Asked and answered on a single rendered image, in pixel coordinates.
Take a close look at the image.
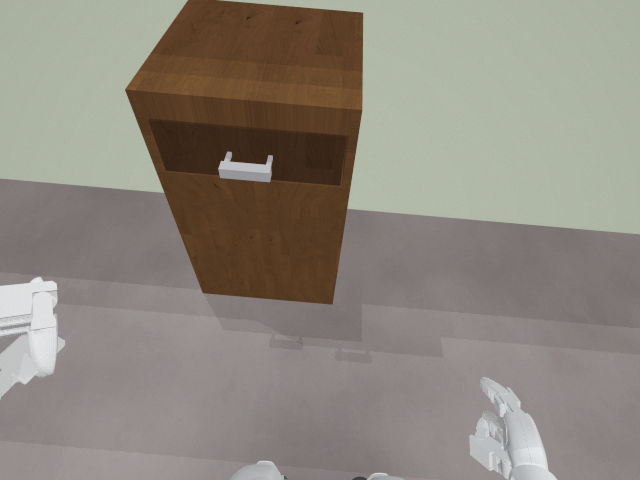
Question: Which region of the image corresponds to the handle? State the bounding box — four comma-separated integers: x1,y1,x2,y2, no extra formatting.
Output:
218,152,273,182

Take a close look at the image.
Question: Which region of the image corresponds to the drawer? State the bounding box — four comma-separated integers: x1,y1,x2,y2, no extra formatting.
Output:
148,119,346,186

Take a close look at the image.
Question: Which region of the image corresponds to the robot right hand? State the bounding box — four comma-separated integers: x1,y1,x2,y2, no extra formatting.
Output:
469,377,549,480

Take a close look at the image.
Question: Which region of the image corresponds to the cabinet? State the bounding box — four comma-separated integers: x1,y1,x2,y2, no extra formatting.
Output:
125,0,363,305

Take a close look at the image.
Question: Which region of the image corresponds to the robot left hand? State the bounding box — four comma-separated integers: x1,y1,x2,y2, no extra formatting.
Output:
0,277,65,400

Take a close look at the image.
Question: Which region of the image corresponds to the robot left shin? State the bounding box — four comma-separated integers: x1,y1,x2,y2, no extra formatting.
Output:
257,461,280,473

